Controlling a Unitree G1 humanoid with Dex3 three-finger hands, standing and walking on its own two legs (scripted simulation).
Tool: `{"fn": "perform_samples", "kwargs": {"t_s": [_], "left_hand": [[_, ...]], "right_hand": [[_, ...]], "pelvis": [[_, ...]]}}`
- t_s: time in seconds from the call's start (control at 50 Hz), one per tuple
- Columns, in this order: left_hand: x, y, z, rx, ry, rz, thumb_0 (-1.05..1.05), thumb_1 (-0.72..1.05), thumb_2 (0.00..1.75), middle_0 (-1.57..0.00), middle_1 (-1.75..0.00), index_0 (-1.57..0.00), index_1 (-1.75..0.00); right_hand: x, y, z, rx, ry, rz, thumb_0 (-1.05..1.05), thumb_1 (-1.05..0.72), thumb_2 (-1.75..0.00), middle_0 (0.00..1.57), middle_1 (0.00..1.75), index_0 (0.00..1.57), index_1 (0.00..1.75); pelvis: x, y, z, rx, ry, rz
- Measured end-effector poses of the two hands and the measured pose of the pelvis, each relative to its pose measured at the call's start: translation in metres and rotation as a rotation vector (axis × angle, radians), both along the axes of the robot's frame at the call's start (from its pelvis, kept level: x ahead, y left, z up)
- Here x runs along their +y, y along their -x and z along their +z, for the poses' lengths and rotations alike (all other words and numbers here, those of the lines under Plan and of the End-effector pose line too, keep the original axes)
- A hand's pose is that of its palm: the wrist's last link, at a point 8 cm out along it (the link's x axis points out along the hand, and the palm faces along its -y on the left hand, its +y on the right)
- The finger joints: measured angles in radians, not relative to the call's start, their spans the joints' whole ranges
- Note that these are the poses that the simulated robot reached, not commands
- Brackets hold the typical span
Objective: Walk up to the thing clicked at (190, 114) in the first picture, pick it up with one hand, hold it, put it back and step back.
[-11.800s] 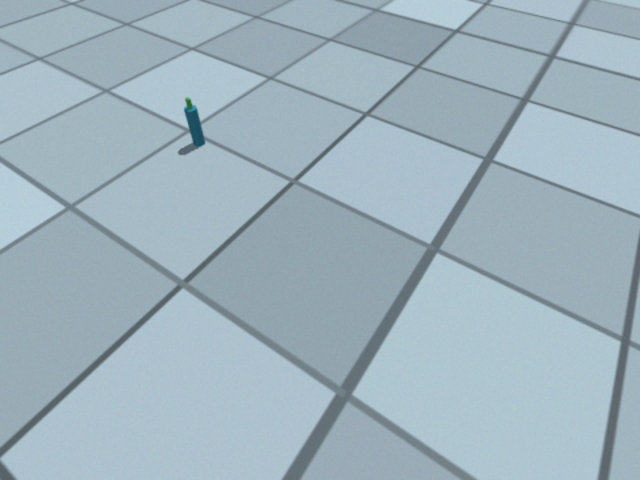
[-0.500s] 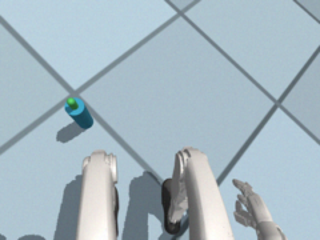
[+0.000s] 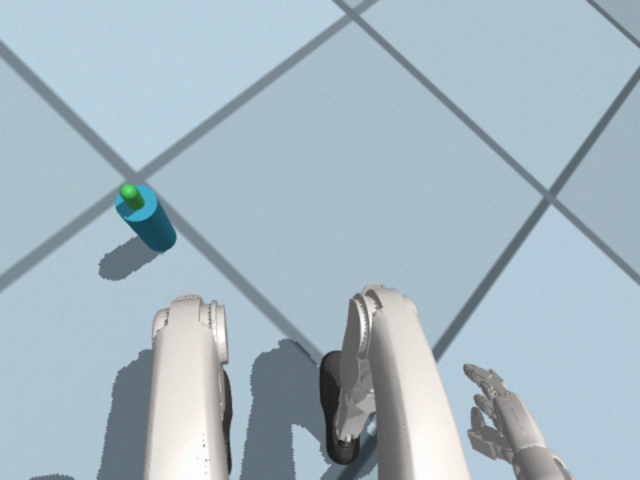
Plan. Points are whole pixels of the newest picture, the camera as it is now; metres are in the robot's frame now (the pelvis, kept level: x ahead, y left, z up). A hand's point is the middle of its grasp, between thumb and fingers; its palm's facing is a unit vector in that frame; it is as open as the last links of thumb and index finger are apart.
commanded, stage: approach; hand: left
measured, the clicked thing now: (147, 217) +0.47 +0.24 -0.28
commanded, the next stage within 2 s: close in in 0.66 s
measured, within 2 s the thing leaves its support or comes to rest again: neither
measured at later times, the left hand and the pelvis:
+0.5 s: hand out of the picture +0.40 +0.37 -0.13, palm faces +0.17 -0.99 +0.03, open 17.7 cm; pelvis -0.01 +0.00 -0.07, yaw -3 degrees
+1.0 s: hand (113, 256) +0.40 +0.29 -0.28, palm faces +0.18 -0.98 +0.08, open 17.6 cm; pelvis -0.02 +0.01 -0.13, yaw -8 degrees
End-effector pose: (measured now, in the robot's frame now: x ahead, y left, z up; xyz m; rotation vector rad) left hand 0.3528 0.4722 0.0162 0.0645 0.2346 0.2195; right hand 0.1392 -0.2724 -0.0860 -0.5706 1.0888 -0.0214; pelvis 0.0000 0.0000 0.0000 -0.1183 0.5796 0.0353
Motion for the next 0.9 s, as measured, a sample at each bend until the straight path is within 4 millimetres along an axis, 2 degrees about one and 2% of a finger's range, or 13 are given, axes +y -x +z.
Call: {"fn": "perform_samples", "kwargs": {"t_s": [0.18, 0.28, 0.36, 0.54, 0.6, 0.74, 0.9], "left_hand": [[0.001, -0.004, -0.009, -0.027, 0.008, -0.005, -0.01, -0.61, 0.03, -0.06, -0.06, -0.05, -0.06], [-0.004, -0.007, -0.029, -0.072, 0.026, -0.001, -0.01, -0.61, 0.02, -0.07, -0.06, -0.06, -0.06], [-0.014, -0.011, -0.062, -0.112, 0.042, 0.000, -0.01, -0.61, 0.01, -0.07, -0.07, -0.06, -0.06], [-0.057, -0.024, -0.172, -0.112, 0.111, -0.049, -0.01, -0.61, 0.01, -0.07, -0.08, -0.07, -0.07], [-0.067, -0.024, -0.202, -0.102, 0.113, -0.061, -0.01, -0.61, 0.01, -0.07, -0.08, -0.07, -0.08], [-0.084, -0.020, -0.243, -0.109, 0.101, -0.083, -0.01, -0.61, 0.02, -0.07, -0.09, -0.07, -0.09], [-0.118, -0.017, -0.286, -0.085, 0.147, -0.072, -0.01, -0.61, 0.03, -0.05, -0.11, -0.07, -0.09]], "right_hand": [[-0.002, 0.004, -0.009, 0.024, 0.003, 0.010, 0.01, -0.89, -0.90, 0.20, 0.30, 0.20, 0.30], [-0.004, 0.003, -0.019, 0.030, 0.007, 0.034, 0.01, -0.90, -0.90, 0.20, 0.30, 0.20, 0.30], [-0.005, 0.003, -0.030, 0.041, 0.019, 0.069, 0.01, -0.90, -0.90, 0.20, 0.30, 0.20, 0.30], [-0.003, 0.001, -0.055, 0.081, 0.076, 0.143, 0.01, -0.90, -0.89, 0.20, 0.30, 0.20, 0.30], [-0.001, 0.002, -0.061, 0.107, 0.099, 0.164, 0.01, -0.90, -0.89, 0.20, 0.30, 0.20, 0.30], [0.004, 0.008, -0.071, 0.164, 0.143, 0.222, 0.01, -0.91, -0.90, 0.20, 0.30, 0.20, 0.30], [0.013, 0.006, -0.073, 0.166, 0.180, 0.300, 0.01, -0.91, -0.90, 0.20, 0.30, 0.20, 0.31]], "pelvis": [[0.000, 0.000, -0.009, 0.000, 0.000, 0.000], [-0.001, 0.001, -0.021, -0.008, 0.002, -0.006], [-0.002, 0.003, -0.036, -0.027, 0.008, -0.015], [-0.001, 0.006, -0.077, -0.093, 0.044, -0.040], [0.001, 0.007, -0.088, -0.122, 0.057, -0.047], [0.004, 0.011, -0.106, -0.186, 0.084, -0.061], [0.007, 0.015, -0.122, -0.266, 0.116, -0.079]]}}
